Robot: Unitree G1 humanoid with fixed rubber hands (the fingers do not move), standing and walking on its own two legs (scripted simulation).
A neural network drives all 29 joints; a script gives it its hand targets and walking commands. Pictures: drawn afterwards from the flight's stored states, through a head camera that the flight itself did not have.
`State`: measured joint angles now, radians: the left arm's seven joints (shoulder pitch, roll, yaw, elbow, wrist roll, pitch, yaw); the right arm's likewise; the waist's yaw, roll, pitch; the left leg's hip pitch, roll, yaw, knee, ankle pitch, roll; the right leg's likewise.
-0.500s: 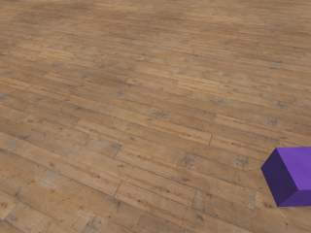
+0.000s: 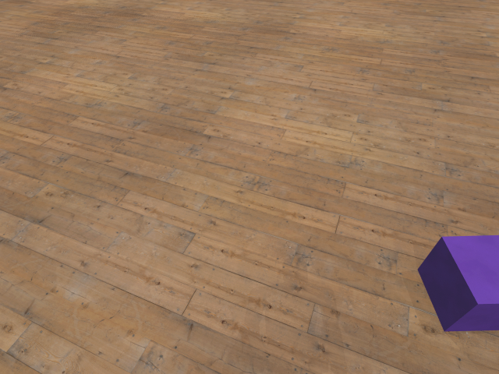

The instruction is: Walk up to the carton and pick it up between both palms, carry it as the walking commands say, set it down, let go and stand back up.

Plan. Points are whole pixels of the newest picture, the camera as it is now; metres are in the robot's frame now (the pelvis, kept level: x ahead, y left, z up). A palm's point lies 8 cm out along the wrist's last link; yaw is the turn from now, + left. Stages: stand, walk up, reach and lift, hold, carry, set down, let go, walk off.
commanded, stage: walk up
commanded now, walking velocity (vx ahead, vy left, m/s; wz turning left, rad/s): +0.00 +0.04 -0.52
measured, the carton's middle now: (478, 283) +0.61 -0.82 -0.65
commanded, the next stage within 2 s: none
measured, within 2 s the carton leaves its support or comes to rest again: neither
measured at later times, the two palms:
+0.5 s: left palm out of the picture +0.09 +0.14 -0.13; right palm out of the picture -0.04 -0.32 -0.15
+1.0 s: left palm (227, 343) +0.23 +0.07 -0.11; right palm out of the picture -0.15 -0.29 -0.12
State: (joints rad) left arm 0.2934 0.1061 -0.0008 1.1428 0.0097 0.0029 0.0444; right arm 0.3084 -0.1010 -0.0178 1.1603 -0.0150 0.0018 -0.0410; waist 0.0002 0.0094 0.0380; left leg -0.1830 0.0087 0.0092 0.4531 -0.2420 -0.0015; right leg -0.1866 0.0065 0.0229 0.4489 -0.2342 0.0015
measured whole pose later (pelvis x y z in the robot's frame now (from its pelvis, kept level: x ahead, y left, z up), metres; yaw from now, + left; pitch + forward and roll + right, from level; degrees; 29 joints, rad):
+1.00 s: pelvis +0.01 -0.09 +0.01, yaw -31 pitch +1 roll -2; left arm 0.20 0.25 0.09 0.84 0.04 0.03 -0.10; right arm 0.42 -0.21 -0.05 1.00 -0.02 -0.06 -0.02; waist -0.03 0.01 -0.01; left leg -0.04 0.14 0.17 0.33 -0.29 -0.06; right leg -0.70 -0.05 0.02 1.10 -0.13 0.03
